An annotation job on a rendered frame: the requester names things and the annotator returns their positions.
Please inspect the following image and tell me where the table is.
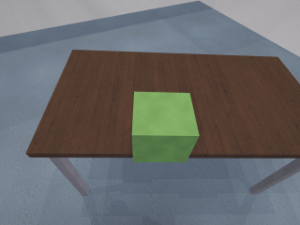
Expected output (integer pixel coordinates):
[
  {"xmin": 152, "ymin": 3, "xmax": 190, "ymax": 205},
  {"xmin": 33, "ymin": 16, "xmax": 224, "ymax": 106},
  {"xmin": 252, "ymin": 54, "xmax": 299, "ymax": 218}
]
[{"xmin": 25, "ymin": 50, "xmax": 300, "ymax": 196}]

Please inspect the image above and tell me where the carton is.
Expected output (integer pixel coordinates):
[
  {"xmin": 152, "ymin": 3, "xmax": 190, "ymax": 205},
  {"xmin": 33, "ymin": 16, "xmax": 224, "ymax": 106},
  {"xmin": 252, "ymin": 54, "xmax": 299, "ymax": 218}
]
[{"xmin": 131, "ymin": 91, "xmax": 200, "ymax": 162}]

